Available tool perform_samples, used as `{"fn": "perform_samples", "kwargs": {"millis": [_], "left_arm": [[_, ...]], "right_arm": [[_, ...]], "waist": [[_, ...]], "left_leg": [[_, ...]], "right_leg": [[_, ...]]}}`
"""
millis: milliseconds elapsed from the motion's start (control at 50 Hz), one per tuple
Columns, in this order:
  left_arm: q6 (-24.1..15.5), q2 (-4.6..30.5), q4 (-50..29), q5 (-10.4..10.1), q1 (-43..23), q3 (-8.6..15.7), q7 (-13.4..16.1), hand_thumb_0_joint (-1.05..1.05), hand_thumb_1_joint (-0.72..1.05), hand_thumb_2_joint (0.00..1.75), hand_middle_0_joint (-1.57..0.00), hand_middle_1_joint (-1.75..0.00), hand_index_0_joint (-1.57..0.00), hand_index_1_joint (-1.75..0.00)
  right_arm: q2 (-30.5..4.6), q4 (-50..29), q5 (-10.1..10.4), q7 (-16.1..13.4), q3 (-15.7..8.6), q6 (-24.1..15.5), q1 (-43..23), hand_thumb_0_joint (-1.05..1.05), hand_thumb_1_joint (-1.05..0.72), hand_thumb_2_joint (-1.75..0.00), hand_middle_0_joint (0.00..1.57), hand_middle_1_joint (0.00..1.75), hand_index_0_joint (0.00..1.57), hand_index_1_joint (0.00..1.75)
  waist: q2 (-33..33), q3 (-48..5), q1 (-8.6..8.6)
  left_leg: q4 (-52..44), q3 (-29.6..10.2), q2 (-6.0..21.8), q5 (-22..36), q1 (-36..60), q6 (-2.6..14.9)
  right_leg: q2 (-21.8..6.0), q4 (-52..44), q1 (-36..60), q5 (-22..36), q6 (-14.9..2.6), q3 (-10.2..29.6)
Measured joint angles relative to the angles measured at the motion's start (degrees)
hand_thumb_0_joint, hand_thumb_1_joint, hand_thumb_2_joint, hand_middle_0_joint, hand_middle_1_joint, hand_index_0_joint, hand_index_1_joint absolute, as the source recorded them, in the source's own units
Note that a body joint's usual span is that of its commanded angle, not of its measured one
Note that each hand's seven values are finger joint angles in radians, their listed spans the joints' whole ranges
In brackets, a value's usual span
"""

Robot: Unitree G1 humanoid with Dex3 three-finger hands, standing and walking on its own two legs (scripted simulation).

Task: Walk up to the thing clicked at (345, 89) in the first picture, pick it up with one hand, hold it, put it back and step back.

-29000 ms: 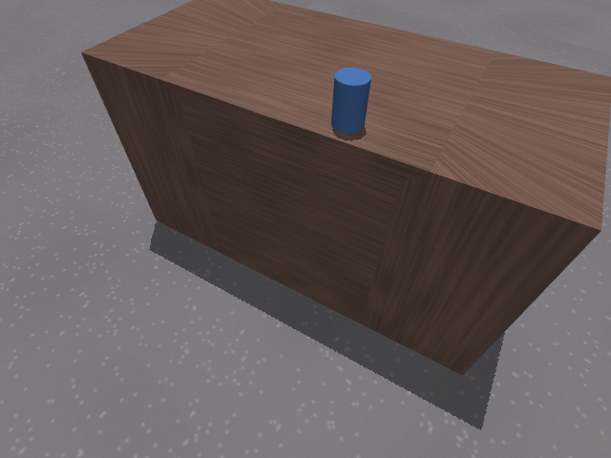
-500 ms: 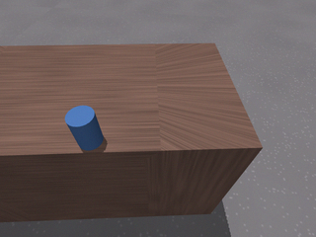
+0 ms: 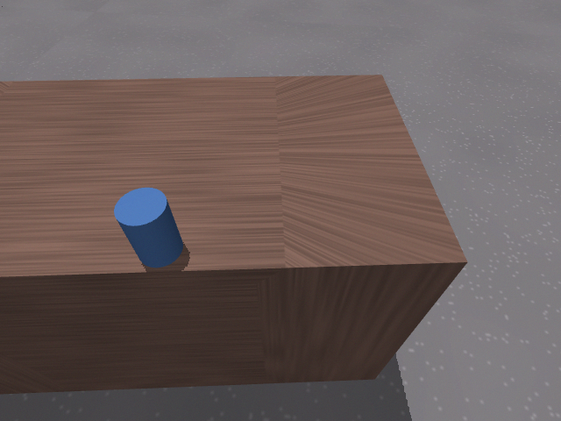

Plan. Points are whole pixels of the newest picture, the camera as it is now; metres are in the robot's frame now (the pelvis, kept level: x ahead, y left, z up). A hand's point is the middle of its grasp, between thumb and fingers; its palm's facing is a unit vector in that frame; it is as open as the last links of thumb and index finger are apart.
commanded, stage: stand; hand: left
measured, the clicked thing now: (151, 229) +0.40 +0.23 +0.03
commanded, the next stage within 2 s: step back in 0.18 s
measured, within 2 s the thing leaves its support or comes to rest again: neither
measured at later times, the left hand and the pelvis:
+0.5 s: hand out of the picture +0.06 +0.29 -0.18, palm faces -0.01 -0.92 -0.39, open 7.4 cm; pelvis -0.05 +0.03 -0.03, yaw +2 degrees
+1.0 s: hand out of the picture -0.04 +0.29 -0.17, palm faces -0.09 -0.91 -0.40, open 7.4 cm; pelvis -0.15 +0.03 -0.03, yaw -3 degrees
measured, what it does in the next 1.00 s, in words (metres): walks backwards: left foot, then right foot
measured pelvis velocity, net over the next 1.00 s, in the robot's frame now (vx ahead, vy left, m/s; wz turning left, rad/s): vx -0.15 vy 0.03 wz -0.06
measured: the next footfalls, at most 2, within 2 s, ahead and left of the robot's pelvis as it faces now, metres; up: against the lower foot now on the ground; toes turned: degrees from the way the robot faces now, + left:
left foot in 0.54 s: -0.02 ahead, +0.14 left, +0.00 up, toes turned -1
right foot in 0.96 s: -0.13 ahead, -0.09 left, +0.00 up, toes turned -1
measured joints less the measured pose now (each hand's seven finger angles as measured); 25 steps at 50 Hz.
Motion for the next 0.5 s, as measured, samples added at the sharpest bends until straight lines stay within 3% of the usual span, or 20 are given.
{"fn": "perform_samples", "kwargs": {"millis": [180,280,360,400,500], "left_arm": [[-0.01,0.00,-0.16,0.00,-0.25,0.06,-0.01,0.01,0.91,0.90,-0.20,-0.30,-0.20,-0.29],[0.88,0.42,-2.89,-0.89,-2.02,2.32,0.29,0.00,0.91,0.90,-0.20,-0.30,-0.20,-0.30],[2.09,1.01,-5.30,-0.84,-3.31,3.27,0.30,0.00,0.91,0.90,-0.20,-0.30,-0.20,-0.30],[2.78,1.12,-6.47,-0.60,-3.82,3.49,0.26,0.00,0.91,0.90,-0.20,-0.30,-0.20,-0.30],[3.71,1.40,-8.93,0.81,-4.49,3.69,0.23,0.01,0.90,0.90,-0.20,-0.30,-0.20,-0.30]], "right_arm": [[-0.02,-0.12,0.00,-0.05,0.05,-0.04,-0.14,0.00,-0.90,-0.90,0.20,0.30,0.20,0.30],[-1.05,-2.59,0.63,0.21,-1.04,1.04,-1.87,0.00,-0.90,-0.90,0.20,0.30,0.20,0.30],[-2.56,-5.04,0.84,0.16,-2.07,1.97,-2.63,0.00,-0.90,-0.90,0.20,0.30,0.20,0.30],[-3.43,-6.10,0.76,0.13,-2.62,2.49,-2.48,0.00,-0.90,-0.90,0.20,0.30,0.20,0.30],[-4.38,-8.32,0.50,0.46,-3.79,3.44,-0.32,0.00,-0.90,-0.90,0.20,0.30,0.20,0.30]], "waist": [[-0.06,-0.26,-0.01],[0.43,3.36,-0.18],[1.10,6.03,-0.28],[1.36,6.87,-0.44],[-0.16,6.90,-0.87]], "left_leg": [[-0.09,0.05,0.08,0.00,0.24,-0.07],[6.16,-0.58,0.21,-1.73,-4.43,0.29],[12.19,-1.17,0.03,-3.26,-8.88,1.20],[16.02,-1.25,-0.47,-4.18,-11.20,2.58],[27.83,-1.00,-3.56,-15.81,-13.20,4.75]], "right_leg": [[0.07,0.06,0.14,-0.04,-0.07,0.06],[0.31,5.59,-3.99,-1.61,-0.42,-0.38],[0.29,10.77,-7.80,-3.03,-0.61,-0.80],[-0.15,13.70,-9.51,-4.03,-0.49,-1.01],[-2.74,19.91,-13.63,-6.08,0.45,0.02]]}}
